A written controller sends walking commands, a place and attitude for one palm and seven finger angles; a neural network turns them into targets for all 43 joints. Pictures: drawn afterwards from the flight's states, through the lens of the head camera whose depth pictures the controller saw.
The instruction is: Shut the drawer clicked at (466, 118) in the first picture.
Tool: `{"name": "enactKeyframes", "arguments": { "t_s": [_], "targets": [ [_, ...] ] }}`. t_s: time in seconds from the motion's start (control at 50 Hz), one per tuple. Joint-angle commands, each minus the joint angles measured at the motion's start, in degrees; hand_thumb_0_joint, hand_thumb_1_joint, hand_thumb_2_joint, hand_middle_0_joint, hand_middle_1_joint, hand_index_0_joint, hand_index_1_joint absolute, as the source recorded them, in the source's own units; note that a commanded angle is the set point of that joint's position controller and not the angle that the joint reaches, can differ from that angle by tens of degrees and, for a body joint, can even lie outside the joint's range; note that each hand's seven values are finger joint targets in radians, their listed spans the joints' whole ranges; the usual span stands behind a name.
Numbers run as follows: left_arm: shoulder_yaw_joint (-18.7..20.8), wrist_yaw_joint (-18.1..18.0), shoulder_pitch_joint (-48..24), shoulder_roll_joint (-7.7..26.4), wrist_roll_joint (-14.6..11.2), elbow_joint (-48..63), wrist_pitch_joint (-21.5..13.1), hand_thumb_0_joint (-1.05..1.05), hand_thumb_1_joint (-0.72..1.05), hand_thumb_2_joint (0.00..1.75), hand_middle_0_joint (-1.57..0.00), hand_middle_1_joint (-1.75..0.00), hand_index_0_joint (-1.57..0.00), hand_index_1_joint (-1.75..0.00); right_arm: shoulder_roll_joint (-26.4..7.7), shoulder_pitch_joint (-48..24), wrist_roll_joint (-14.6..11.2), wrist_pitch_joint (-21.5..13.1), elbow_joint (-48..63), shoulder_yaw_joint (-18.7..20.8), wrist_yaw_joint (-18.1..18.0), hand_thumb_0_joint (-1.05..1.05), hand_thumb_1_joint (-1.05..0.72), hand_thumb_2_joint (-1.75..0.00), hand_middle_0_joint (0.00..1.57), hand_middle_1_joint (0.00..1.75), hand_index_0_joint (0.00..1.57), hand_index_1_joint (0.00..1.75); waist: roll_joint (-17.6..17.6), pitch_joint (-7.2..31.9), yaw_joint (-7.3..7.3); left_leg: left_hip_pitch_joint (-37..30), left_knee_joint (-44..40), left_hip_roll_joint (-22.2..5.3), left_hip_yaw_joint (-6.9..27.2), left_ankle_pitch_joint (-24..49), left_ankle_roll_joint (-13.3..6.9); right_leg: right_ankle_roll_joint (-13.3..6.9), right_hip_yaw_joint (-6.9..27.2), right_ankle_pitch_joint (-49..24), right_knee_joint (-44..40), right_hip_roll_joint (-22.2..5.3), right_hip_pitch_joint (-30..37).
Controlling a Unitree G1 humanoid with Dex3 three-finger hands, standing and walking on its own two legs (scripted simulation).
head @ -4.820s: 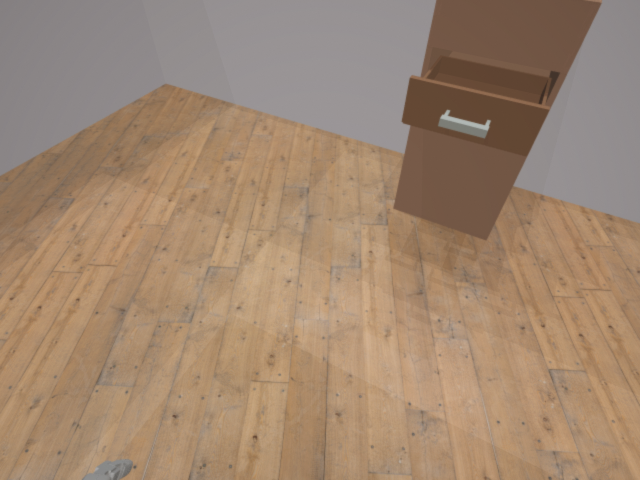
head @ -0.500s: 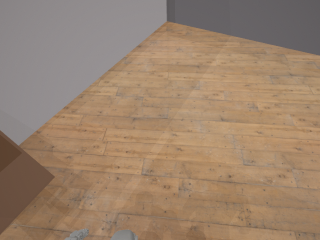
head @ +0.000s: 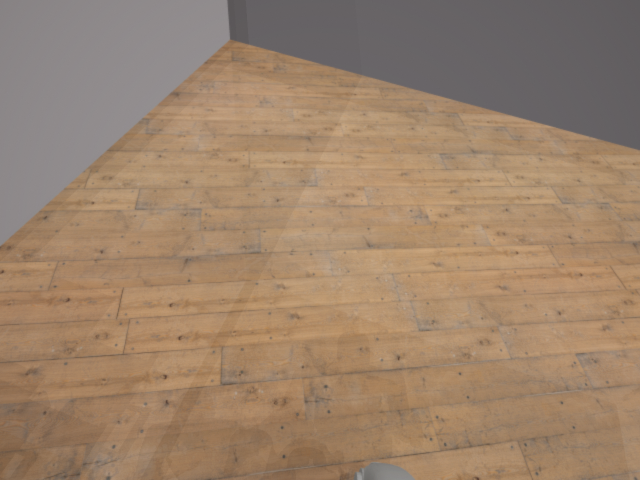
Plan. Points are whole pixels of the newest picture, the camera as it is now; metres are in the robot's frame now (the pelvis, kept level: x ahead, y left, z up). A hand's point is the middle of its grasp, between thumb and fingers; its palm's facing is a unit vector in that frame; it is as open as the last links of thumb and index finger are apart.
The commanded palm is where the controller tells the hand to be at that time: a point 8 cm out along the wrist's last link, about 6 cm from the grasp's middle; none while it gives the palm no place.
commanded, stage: turn to face it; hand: left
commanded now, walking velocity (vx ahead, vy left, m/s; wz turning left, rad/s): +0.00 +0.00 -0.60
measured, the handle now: out of the picture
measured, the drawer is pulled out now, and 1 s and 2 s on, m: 0.25 0.25 0.25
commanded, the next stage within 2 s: none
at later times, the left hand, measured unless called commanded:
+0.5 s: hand (226, 435) +0.19 +0.14 -0.16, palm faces +0.06 -0.98 -0.17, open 7.3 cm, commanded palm none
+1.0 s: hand out of the picture +0.05 +0.24 -0.17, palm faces +0.41 -0.87 -0.27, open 7.3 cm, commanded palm none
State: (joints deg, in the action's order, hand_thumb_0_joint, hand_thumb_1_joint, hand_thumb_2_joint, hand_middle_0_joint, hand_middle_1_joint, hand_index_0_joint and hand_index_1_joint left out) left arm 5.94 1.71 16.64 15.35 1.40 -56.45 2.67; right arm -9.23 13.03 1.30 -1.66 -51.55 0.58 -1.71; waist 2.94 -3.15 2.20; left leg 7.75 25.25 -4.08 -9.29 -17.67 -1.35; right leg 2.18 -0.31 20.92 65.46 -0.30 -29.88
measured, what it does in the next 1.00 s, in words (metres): steps on the spot, turning left: right foot, then left foot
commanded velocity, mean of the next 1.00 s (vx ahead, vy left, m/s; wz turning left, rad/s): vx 0.00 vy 0.00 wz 0.59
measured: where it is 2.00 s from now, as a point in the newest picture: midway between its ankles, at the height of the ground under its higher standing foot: outside the picture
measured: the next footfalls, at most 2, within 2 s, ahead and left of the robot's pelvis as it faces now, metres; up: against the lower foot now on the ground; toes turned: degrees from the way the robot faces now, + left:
right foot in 0.24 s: +0.13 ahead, -0.14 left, +0.00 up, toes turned -8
left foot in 0.64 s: +0.12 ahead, +0.12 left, +0.00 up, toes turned +21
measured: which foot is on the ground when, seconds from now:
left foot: down 0.00-0.26, up 0.28-0.62, down 0.64-1.00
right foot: up 0.00-0.22, down 0.24-0.64, up 0.66-1.00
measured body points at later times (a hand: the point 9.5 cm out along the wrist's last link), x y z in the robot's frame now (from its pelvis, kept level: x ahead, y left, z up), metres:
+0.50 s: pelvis +0.07 -0.02 -0.01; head +0.09 -0.03 +0.44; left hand +0.19 +0.19 -0.15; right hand +0.08 -0.25 -0.17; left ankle +0.05 +0.11 -0.68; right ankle +0.09 -0.14 -0.74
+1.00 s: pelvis +0.07 +0.01 -0.01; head +0.09 +0.03 +0.44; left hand +0.03 +0.29 -0.15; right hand +0.23 -0.21 -0.14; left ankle +0.09 +0.11 -0.74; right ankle +0.11 -0.15 -0.68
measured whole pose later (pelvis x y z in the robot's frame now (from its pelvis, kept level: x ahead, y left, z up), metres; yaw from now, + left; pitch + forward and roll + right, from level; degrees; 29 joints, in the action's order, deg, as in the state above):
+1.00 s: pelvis +0.07 +0.01 -0.01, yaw +22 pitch +1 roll -1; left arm 5.2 -1.2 10.9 14.7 0.7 -54.0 3.5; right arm -11.8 12.3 1.3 1.2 -52.3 3.6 0.1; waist 0.5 -2.7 -1.0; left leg 19.0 26.5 2.2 0.5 -8.6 -3.1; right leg 5.2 0.1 22.3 56.5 -3.9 -25.7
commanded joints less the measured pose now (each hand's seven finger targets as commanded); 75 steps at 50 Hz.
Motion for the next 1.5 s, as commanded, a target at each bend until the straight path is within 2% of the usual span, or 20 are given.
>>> {"name": "enactKeyframes", "arguments": {
  "t_s": [0.0,0.14,0.2,0.22,0.24,0.26,0.42,0.52,0.58,0.62,0.64,0.7,0.76,0.96,1.1,1.12,1.14,1.16,1.26,1.48],
  "targets": [
    [-0.2,0.3,-2.8,-0.2,0.0,5.1,-0.4,0.0,0.9,0.9,-0.2,-0.3,-0.2,-0.3,-9.9,6.3,-0.3,-0.7,0.8,2.9,-0.8,0.0,-0.9,-0.9,0.2,0.3,0.2,0.3,-12.4,2.1,-2.4,-8.2,-4.5,-13.2,2.8,46.2,-2.0,1.4,-2.1,-2.9,0.1,-2.0,-6.9],
    [-3.1,-1.5,-8.8,-3.3,0.1,4.9,-2.3,0.0,0.9,0.9,-0.2,-0.3,-0.2,-0.3,-8.8,10.8,0.4,-0.3,-4.8,2.8,-0.3,0.0,-0.9,-0.9,0.2,0.3,0.2,0.3,-14.5,1.5,-4.67,-6.9,-0.5,-11.9,3.6,53.3,-4.9,-0.9,-6.2,-4.3,-25.9,-0.9,5.6],
    [-2.9,-2.3,-2.4,-0.2,0.0,1.8,-4.1,0.0,0.9,0.9,-0.2,-0.3,-0.2,-0.3,-8.6,11.3,-0.8,-0.4,-6.4,2.6,-0.1,0.0,-0.9,-0.9,0.2,0.3,0.2,0.3,-10.1,6.6,-0.62,-2.8,7.4,-9.0,4.8,49.7,-1.0,-1.4,-6.1,-20.8,-41.8,-1.9,23.0],
    [-2.1,-3.1,1.4,3.5,0.1,0.4,-4.7,0.0,0.9,0.9,-0.2,-0.3,-0.2,-0.3,-6.4,12.0,-1.4,-0.5,-6.3,2.3,0.3,0.0,-0.9,-0.9,0.2,0.3,0.2,0.3,-4.0,11.5,0.87,8.2,14.7,-6.7,4.3,35.4,1.4,-3.7,1.3,-40.9,-38.6,-10.2,37.0],
    [-1.3,-3.6,5.4,7.3,-0.1,-1.3,-5.3,0.0,0.9,0.9,-0.2,-0.3,-0.2,-0.3,-3.6,11.5,-1.9,-0.1,-5.2,1.8,0.3,0.0,-0.9,-0.9,0.2,0.3,0.2,0.3,5.5,15.9,1.66,17.6,25.9,-0.2,1.4,-7.2,4.1,-11.0,10.6,-67.1,-35.5,-24.7,45.5],
    [-1.6,-3.7,5.1,8.4,-0.6,-0.3,-4.8,0.0,0.9,0.9,-0.2,-0.3,-0.2,-0.3,-4.6,10.8,-1.9,1.0,-4.1,2.2,-0.3,0.0,-0.9,-0.9,0.2,0.3,0.2,0.3,4.2,16.0,1.72,17.3,34.1,0.0,6.5,-20.8,3.5,-15.1,9.0,-71.9,-36.4,-29.1,40.7],
    [-1.5,-4.3,-10.8,3.7,0.0,4.7,-3.1,0.0,0.9,0.9,-0.2,-0.3,-0.2,-0.3,-2.7,10.1,-0.4,4.8,-5.6,3.5,2.0,0.0,-0.9,-0.9,0.2,0.3,0.2,0.3,6.4,1.5,-4.61,16.4,36.6,-1.9,4.4,-7.3,5.1,-8.3,-7.2,-20.5,-47.0,-20.0,12.8],
    [-0.2,-4.1,-10.0,4.7,0.4,5.3,-2.5,0.0,0.9,0.9,-0.2,-0.3,-0.2,-0.3,-3.4,5.3,-0.3,4.0,-1.9,4.1,2.7,0.0,-0.9,-0.9,0.2,0.3,0.2,0.3,9.3,0.7,-3.36,16.0,24.3,-2.2,2.4,-6.1,4.9,-7.6,-8.8,-15.8,-43.0,-21.5,14.0],
    [0.1,-3.8,-9.8,4.5,-0.2,6.1,-1.6,0.0,0.9,0.9,-0.2,-0.3,-0.2,-0.3,-6.1,9.5,0.0,3.4,-1.7,5.0,2.8,0.0,-0.9,-0.9,0.2,0.3,0.2,0.3,-1.1,3.1,-6.12,5.8,9.9,-0.4,1.4,5.7,4.3,-3.9,-11.8,-8.3,-30.9,-18.9,9.7],
    [-0.8,-3.2,-10.3,-1.8,-0.9,10.1,-0.7,0.0,0.9,0.9,-0.2,-0.3,-0.2,-0.3,-16.4,13.6,0.6,2.2,-1.0,7.1,2.2,0.0,-0.9,-0.9,0.2,0.3,0.2,0.3,-28.8,2.6,-8.21,4.0,-8.9,-20.4,35.0,23.5,-6.0,3.1,-10.4,20.1,-3.8,-5.8,-5.9],
    [-0.9,-3.1,-11.9,0.1,-0.3,10.9,-0.5,0.0,0.9,0.9,-0.2,-0.3,-0.2,-0.3,-17.6,12.7,0.5,2.3,-1.0,7.2,1.9,0.0,-0.9,-0.9,0.2,0.3,0.2,0.3,-19.7,5.0,-7.76,5.1,-9.6,-22.8,35.7,16.5,-9.5,1.4,-3.0,16.2,3.7,-6.6,-4.9],
    [0.1,-2.4,-10.7,0.9,0.2,8.6,-0.9,0.0,0.9,0.9,-0.2,-0.3,-0.2,-0.3,-13.4,3.1,0.3,1.6,1.7,5.7,0.8,0.0,-0.9,-0.9,0.2,0.3,0.2,0.3,-14.8,4.3,-4.34,5.5,-8.7,-13.5,27.3,9.7,-4.3,2.1,0.6,2.1,7.7,-7.2,-8.3],
    [0.3,-2.1,-6.6,1.9,-0.2,6.6,-1.0,0.0,0.9,0.9,-0.2,-0.3,-0.2,-0.3,-12.5,0.5,-0.2,1.1,3.0,5.2,0.6,0.0,-0.9,-0.9,0.2,0.3,0.2,0.3,-10.7,7.8,-2.94,2.0,-7.3,-9.8,21.2,16.9,-4.9,3.0,0.4,-2.3,4.7,-6.4,-5.0],
    [-0.3,-2.9,-8.7,2.7,-0.6,8.3,-0.7,0.0,0.9,0.9,-0.2,-0.3,-0.2,-0.3,-14.5,2.3,0.0,2.5,2.2,6.3,1.3,0.0,-0.9,-0.9,0.2,0.3,0.2,0.3,-11.5,5.9,-5.13,0.7,-8.6,-9.1,29.1,10.6,-8.5,3.1,1.0,3.2,-11.7,-3.9,-0.5],
    [-0.3,-3.4,0.4,2.7,-1.2,7.2,-1.5,0.0,0.9,0.9,-0.2,-0.3,-0.2,-0.3,-14.8,-3.5,0.0,3.8,4.4,7.0,2.0,0.0,-0.9,-0.9,0.2,0.3,0.2,0.3,-11.6,7.0,-1.11,13.7,-5.1,-3.6,30.8,5.5,-4.8,0.8,-1.4,-2.8,-36.8,-0.3,20.8],
    [0.3,-3.7,2.7,4.8,-0.8,6.9,-1.7,0.0,0.9,0.9,-0.2,-0.3,-0.2,-0.3,-13.0,-4.1,-0.4,4.1,4.9,7.0,2.2,0.0,-0.9,-0.9,0.2,0.3,0.2,0.3,-6.6,6.4,0.18,21.4,-0.1,0.1,27.7,-1.0,-1.7,-0.8,1.7,-2.9,-45.1,-4.3,28.0],
    [1.3,-4.2,2.7,10.4,0.3,7.9,-2.2,0.0,0.9,0.9,-0.2,-0.3,-0.2,-0.3,-8.6,-3.1,-0.8,4.2,6.0,6.4,2.3,0.0,-0.9,-0.9,0.2,0.3,0.2,0.3,10.9,5.8,0.56,32.0,16.0,7.6,17.0,-9.8,3.0,-6.3,19.6,9.1,-54.9,-20.2,31.5],
    [1.0,-4.3,-1.6,12.5,0.0,9.8,-1.8,0.0,0.9,0.9,-0.2,-0.3,-0.2,-0.3,-10.5,-4.6,-0.1,4.1,6.8,6.7,2.3,0.0,-0.9,-0.9,0.2,0.3,0.2,0.3,13.6,3.4,0.26,31.2,30.1,8.0,13.0,-13.7,4.1,-10.7,25.4,9.5,-57.4,-29.5,20.9],
    [-1.2,-3.9,-10.1,4.1,-0.4,11.1,-3.3,0.0,0.9,0.9,-0.2,-0.3,-0.2,-0.3,-9.5,0.3,0.2,5.3,1.9,6.6,3.7,0.0,-0.9,-0.9,0.2,0.3,0.2,0.3,4.5,-1.6,-5.4,27.0,45.6,3.1,10.9,-0.9,5.0,-6.4,2.1,-10.9,-50.2,-16.7,14.6],
    [-0.5,-3.7,1.9,7.6,0.3,6.8,-3.1,0.0,0.9,0.9,-0.2,-0.3,-0.2,-0.3,-8.4,-9.1,-0.4,4.9,3.6,4.7,3.5,0.0,-0.9,-0.9,0.2,0.3,0.2,0.3,8.2,3.8,0.92,23.5,27.3,1.0,5.8,-7.7,6.4,-9.4,-3.1,-30.9,-44.6,-21.7,29.5]
  ]
}}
